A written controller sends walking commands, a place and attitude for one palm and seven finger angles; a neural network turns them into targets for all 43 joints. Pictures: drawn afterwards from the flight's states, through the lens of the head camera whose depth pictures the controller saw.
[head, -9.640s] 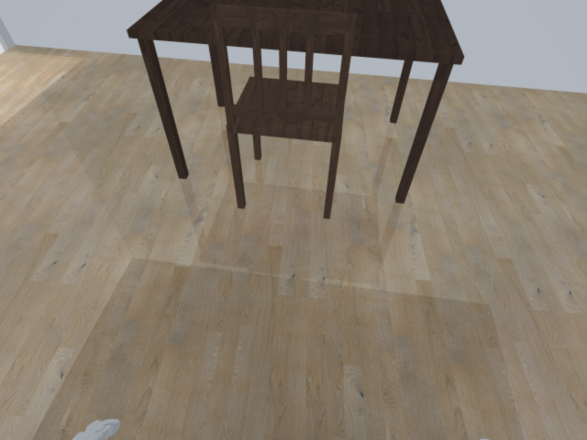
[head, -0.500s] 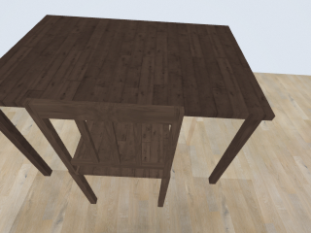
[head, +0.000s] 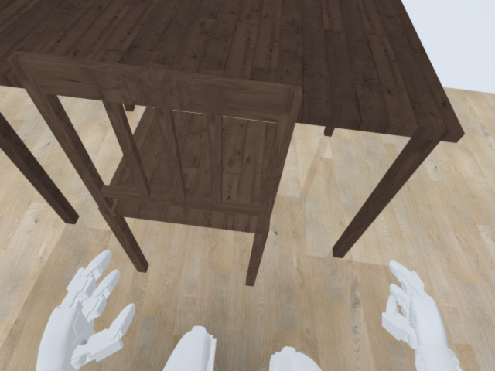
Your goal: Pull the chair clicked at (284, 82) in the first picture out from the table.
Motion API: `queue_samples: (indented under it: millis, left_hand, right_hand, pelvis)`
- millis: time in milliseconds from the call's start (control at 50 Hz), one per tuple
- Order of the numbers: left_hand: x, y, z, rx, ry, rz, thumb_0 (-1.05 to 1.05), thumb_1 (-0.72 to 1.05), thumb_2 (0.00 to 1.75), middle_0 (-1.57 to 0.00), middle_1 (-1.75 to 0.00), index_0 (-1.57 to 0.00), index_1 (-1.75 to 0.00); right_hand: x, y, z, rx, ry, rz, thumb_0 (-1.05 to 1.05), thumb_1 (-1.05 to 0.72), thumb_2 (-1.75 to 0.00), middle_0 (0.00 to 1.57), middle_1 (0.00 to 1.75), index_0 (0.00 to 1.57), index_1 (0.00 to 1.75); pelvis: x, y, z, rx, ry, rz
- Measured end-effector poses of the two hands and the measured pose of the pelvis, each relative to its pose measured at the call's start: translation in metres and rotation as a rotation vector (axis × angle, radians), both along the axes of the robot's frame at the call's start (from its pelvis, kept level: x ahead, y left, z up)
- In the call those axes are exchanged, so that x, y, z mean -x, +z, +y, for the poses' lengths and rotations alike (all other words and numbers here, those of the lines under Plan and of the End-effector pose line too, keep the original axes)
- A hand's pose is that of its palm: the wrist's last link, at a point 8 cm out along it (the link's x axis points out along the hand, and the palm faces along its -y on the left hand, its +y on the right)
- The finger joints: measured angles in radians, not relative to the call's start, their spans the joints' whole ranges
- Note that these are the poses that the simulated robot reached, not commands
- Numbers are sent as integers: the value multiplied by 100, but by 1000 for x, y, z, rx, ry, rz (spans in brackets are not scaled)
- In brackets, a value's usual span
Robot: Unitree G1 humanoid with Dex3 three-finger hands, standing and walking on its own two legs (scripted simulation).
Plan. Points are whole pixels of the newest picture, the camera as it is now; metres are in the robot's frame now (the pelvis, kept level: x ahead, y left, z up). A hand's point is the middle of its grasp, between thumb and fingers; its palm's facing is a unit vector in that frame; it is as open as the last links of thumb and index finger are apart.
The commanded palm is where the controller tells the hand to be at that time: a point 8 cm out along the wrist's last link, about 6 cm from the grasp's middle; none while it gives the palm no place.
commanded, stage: raise the hand toward the chair's back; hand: left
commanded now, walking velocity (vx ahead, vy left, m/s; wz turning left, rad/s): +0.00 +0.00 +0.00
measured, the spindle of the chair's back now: (173, 159) +0.49 +0.19 +0.00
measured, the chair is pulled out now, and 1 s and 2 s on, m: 0.00 0.00 0.00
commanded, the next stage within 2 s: aim the fingers beside a spindle in 1.62 s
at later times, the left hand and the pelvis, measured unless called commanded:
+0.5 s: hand (106, 268) +0.24 +0.22 +0.06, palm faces +0.07 -0.99 -0.09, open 14.1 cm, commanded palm +0.21 +0.27 +0.04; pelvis +0.02 +0.01 +0.00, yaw +0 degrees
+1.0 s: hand (95, 265) +0.24 +0.24 +0.05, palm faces -0.02 -1.00 -0.03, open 16.8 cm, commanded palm +0.23 +0.30 +0.06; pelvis +0.02 +0.05 +0.01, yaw +0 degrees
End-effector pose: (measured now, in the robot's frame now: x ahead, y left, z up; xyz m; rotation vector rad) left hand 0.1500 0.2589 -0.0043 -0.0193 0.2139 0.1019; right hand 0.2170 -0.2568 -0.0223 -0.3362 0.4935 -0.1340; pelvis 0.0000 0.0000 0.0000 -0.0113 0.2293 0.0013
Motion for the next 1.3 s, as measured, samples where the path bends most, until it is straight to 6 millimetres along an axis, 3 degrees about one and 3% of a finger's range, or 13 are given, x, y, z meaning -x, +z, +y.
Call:
queue_samples:
  millis: [60, 140, 260, 320, 440, 480, 600, 760, 860, 940, 1100, 1240, 1300]
  left_hand:
    - [10, 28, 8, -86, 61, -178, 2, 47, 71, -16, -23, -16, -23]
    - [-12, 66, -4, -129, -43, -407, 1, 38, 67, -14, -21, -14, -21]
    - [-65, 33, -24, -19, -263, -102, 1, 24, 61, -13, -19, -13, -19]
    - [-72, 30, -16, 5, -185, -3, 1, 17, 58, -13, -18, -13, -18]
    - [-65, 72, 10, -100, -6, -190, 0, 3, 52, -12, -16, -11, -16]
    - [-64, 71, 14, -117, -24, -215, 0, -1, 50, -11, -15, -11, -15]
    - [-68, 28, 8, -28, -165, -71, 0, -15, 44, -9, -13, -9, -13]
    - [-77, 75, 28, -72, -65, -278, -1, -34, 36, -8, -10, -8, -10]
    - [-79, 60, 35, -62, -99, -178, -1, -43, 33, -7, -9, -6, -9]
    - [-75, 44, 33, -30, -145, -71, -1, -46, 31, -6, -8, -6, -8]
    - [-83, 76, 53, -93, -73, -258, -1, -49, 30, -7, -8, -6, -8]
    - [-93, 52, 48, -38, -156, -92, -1, -50, 30, -6, -7, -6, -8]
    - [-91, 55, 43, -35, -157, -93, -1, -50, 30, -6, -8, -6, -8]
  right_hand:
    - [-5, -17, 8, 6, 41, 5, 1, -91, -90, 19, 30, 20, 30]
    - [2, -46, 27, -57, 70, 36, 1, -91, -90, 19, 30, 20, 30]
    - [39, -70, 44, -179, -33, 147, 1, -91, -90, 20, 30, 20, 30]
    - [60, -68, 40, -191, -106, 201, 1, -91, -90, 20, 30, 21, 30]
    - [81, -64, 24, -137, -162, 287, 1, -91, -90, 20, 30, 20, 30]
    - [79, -65, 19, -113, -156, 296, 1, -91, -90, 20, 30, 20, 30]
    - [59, -57, 15, -54, -156, 240, 1, -91, -90, 20, 30, 20, 30]
    - [24, -33, 45, -65, -88, 142, 1, -91, -90, 20, 30, 20, 30]
    - [11, -30, 68, -105, -34, 125, 1, -91, -90, 20, 30, 20, 30]
    - [13, -27, 78, -106, -20, 128, 1, -91, -90, 20, 30, 20, 30]
    - [32, -33, 78, -75, -14, 201, 1, -91, -90, 20, 30, 20, 30]
    - [49, -35, 67, -78, -75, 235, 1, -91, -90, 20, 30, 21, 30]
    - [53, -29, 62, -68, -96, 226, 1, -91, -90, 20, 30, 20, 30]
  pelvis:
    - [5, -12, -5, 21, 18, 10]
    - [10, -21, -6, 42, 33, 15]
    - [8, -14, -4, 29, 18, 21]
    - [0, -4, 0, 21, -1, 27]
    - [-14, 6, 9, 18, -9, 42]
    - [-15, 4, 12, 22, -2, 50]
    - [-14, -1, 23, 34, -3, 65]
    - [-19, 6, 35, 46, 3, 49]
    - [-17, 7, 42, 53, 11, 41]
    - [-16, 10, 46, 56, 8, 34]
    - [-15, 10, 49, 64, 14, 32]
    - [-16, 13, 52, 63, 6, 35]
    - [-19, 16, 51, 60, -1, 34]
